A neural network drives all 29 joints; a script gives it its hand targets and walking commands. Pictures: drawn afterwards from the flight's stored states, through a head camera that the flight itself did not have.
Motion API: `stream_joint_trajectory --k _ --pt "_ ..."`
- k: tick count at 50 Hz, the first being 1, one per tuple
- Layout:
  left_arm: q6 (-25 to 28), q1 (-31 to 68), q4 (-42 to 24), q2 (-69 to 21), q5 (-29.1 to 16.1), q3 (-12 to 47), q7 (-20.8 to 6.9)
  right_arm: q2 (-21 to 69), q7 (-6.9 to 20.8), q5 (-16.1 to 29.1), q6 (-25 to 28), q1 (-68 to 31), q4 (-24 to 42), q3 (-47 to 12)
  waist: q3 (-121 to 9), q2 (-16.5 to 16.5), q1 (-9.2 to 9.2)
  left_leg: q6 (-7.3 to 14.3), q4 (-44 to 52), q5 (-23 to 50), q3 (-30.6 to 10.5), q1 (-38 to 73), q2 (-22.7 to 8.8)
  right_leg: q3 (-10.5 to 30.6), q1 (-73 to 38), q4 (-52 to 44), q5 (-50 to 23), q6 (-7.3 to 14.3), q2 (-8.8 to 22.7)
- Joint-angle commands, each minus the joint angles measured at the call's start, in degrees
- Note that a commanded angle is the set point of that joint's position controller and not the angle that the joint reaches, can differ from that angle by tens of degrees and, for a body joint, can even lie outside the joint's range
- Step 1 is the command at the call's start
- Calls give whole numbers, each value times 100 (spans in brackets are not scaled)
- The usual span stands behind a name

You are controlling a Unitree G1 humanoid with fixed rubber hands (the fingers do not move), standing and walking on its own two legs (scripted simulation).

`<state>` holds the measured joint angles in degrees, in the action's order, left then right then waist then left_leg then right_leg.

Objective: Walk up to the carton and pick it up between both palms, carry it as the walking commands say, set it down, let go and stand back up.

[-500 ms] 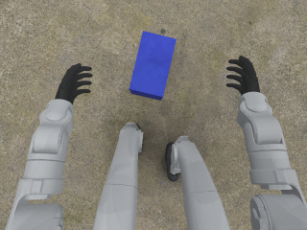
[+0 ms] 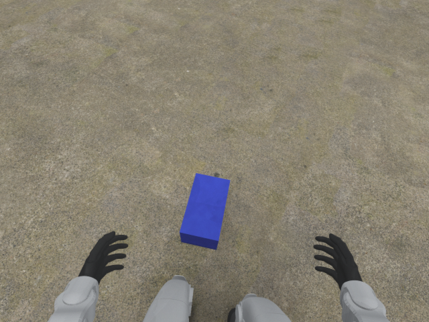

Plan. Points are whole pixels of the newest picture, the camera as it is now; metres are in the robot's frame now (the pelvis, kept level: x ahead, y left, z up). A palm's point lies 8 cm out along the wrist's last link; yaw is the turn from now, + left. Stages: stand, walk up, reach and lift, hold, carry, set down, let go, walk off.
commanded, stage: let go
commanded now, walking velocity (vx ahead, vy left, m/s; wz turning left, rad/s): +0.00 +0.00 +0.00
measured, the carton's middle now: (206, 210) +0.55 +0.06 -0.67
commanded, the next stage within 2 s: stand in 0.46 s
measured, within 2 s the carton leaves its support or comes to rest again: neither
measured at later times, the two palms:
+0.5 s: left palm (95, 254) +0.21 +0.26 -0.06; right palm (350, 275) +0.21 -0.22 -0.04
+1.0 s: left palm (100, 247) +0.23 +0.26 -0.07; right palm (357, 258) +0.25 -0.25 -0.06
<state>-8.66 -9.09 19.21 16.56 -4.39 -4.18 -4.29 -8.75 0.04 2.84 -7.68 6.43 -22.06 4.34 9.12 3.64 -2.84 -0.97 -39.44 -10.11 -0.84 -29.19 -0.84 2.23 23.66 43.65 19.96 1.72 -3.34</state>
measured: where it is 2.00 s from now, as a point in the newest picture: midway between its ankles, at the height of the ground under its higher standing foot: outside the picture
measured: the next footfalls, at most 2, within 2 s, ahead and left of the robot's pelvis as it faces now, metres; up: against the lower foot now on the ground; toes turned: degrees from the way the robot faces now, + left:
none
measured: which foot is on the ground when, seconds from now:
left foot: down 0.00-1.00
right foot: down 0.00-1.00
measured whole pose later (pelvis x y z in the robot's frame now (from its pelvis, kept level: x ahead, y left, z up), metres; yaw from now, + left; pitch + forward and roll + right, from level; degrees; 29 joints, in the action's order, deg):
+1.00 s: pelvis +0.11 +0.00 +0.01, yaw -2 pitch +0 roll +2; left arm 0.4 -17.9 33.6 16.4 -4.4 -3.1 -0.5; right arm -10.1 1.0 2.8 -1.4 12.3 -36.3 4.2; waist -2.6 4.6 -1.8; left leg -0.6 -35.6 -18.5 2.4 -16.6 -0.1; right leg 4.5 11.0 37.9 26.1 1.2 -1.4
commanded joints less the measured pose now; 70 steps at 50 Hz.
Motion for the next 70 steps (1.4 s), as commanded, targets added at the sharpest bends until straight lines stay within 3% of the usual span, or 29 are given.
stream_joint_trajectory --k 1,4,14,22,23,24,26,28,29,32,34,38,41,44,50,57,70 --pt "330 -489 -1302 -74 628 316 -152 -587 269 -350 514 686 871 -302 -1122 -188 471 -135 562 -339 256 5557 712 159 2418 -3226 2081 554 882" --pt "273 -612 -1025 -2 639 285 -144 -674 297 -363 484 759 810 -269 -733 -100 488 -118 658 -303 309 5386 711 126 2138 -3203 1873 559 837" --pt "24 -478 -895 139 616 224 -118 -750 363 -406 211 641 677 6 -426 -417 530 -107 1003 -340 271 4950 571 -83 1308 -2894 1225 461 583" --pt "-310 -317 -1158 105 570 225 176 -816 260 -313 224 607 445 120 -1036 -1003 613 -161 1252 -95 69 3844 377 -302 -26 -2199 -38 180 286" --pt "-324 -348 -1160 109 548 232 209 -855 248 -321 233 646 460 121 -1109 -997 619 -169 1233 -4 39 3742 361 -324 -158 -2126 -149 142 255" --pt "172 -339 250 918 520 -231 281 -1494 40 -486 451 653 -311 256 -2540 -383 324 92 1062 300 -290 2359 -350 -97 -1128 -1180 -43 -181 334" --pt "444 -747 462 1066 652 -252 300 -1628 19 -604 549 333 -294 330 -2310 -641 222 124 1244 -772 -264 1839 -275 42 -926 -1209 397 -117 334" --pt "608 -830 545 1102 731 -224 311 -1602 45 -598 598 216 -309 338 -2010 -678 193 141 1255 -1562 -200 1542 -194 179 -644 -1369 635 -75 398" --pt "694 -848 578 1126 767 -206 313 -1636 66 -587 620 222 -330 336 -1819 -697 183 152 1157 -1557 -141 1430 -147 280 -542 -1506 668 -58 453" --pt "843 -778 732 1193 809 -203 339 -1596 86 -576 734 270 -547 339 -1504 -280 203 170 785 -861 41 1410 -57 678 -279 -1880 659 25 685" --pt "936 -676 790 1211 824 -206 380 -1560 81 -568 823 272 -704 317 -1449 -222 237 177 689 -166 49 1514 -92 813 -277 -1869 -153 46 810" --pt "1050 -806 951 1155 814 -205 456 -1617 37 -561 932 267 -893 322 -1852 -359 175 208 524 1281 11 1680 -205 557 -911 -1404 -2646 -111 780" --pt "1068 -855 1077 1198 809 -226 514 -1601 6 -545 941 249 -943 318 -2030 -300 143 227 395 1678 44 1634 -175 513 -1239 -1289 -3496 -190 830" --pt "1075 -848 1132 1237 815 -241 563 -1610 -19 -561 941 208 -989 314 -2086 -299 128 231 352 1753 78 1624 -153 493 -1328 -1260 -3730 -231 853" --pt "1112 -789 1229 1258 826 -249 612 -1620 -42 -588 947 170 -1112 319 -2005 -363 130 256 385 1674 48 1685 -179 501 -1195 -1327 -3487 -219 846" --pt "1170 -708 1340 1274 837 -259 609 -1609 -51 -593 965 144 -1204 320 -1834 -468 150 284 537 1247 -38 1726 -211 568 -958 -1497 -2710 -153 817" --pt "1252 -503 1420 1282 881 -254 536 -1683 -53 -612 1044 109 -1320 337 -1327 -600 204 359 871 92 -203 1669 -239 777 -307 -1970 -568 78 777"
